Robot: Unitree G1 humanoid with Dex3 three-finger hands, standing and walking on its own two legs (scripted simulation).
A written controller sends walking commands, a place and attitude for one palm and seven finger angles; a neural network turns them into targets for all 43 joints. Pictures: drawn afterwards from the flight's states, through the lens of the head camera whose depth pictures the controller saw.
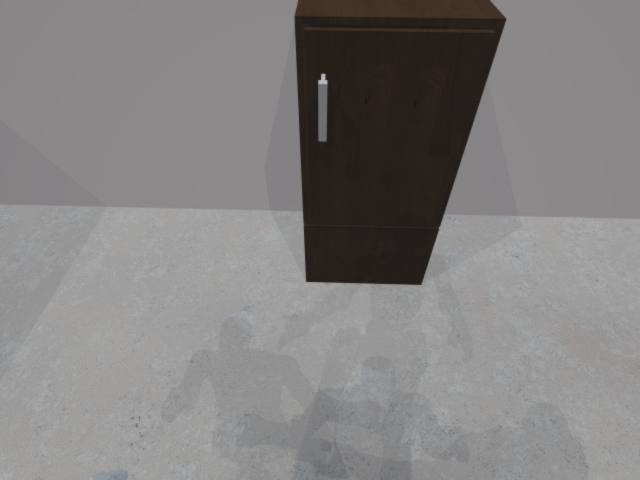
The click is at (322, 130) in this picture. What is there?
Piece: cupboard door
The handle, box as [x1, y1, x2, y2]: [318, 74, 327, 141]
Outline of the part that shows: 321,74 321,79 318,80 318,141 326,141 327,80 324,79 325,74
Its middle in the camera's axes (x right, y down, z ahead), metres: +0.00 -0.32 +0.95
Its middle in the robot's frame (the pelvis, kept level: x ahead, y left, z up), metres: +0.93 +0.04 +0.01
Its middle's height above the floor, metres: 0.78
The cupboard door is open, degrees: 0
